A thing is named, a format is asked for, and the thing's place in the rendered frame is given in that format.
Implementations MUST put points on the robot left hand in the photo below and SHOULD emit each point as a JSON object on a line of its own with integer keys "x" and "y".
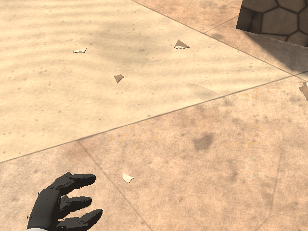
{"x": 50, "y": 206}

